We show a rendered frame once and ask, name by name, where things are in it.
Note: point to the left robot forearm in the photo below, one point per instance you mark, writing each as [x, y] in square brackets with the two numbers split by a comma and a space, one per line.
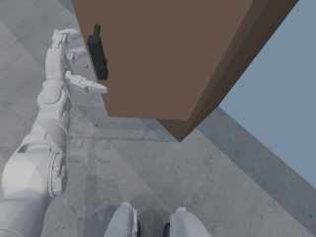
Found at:
[51, 127]

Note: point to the left robot upper arm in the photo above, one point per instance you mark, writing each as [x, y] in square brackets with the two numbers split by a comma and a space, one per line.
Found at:
[32, 180]

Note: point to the left robot thigh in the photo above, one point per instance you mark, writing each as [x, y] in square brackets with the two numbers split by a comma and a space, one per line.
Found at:
[124, 223]

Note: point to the right robot shin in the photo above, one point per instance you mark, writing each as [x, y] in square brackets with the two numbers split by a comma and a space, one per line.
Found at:
[178, 210]

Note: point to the cupboard door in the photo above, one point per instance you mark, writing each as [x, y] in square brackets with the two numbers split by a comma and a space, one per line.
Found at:
[160, 54]

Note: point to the left robot hand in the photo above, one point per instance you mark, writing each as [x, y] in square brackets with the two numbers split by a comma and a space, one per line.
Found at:
[59, 60]

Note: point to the handle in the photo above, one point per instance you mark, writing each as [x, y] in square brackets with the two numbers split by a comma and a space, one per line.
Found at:
[97, 53]

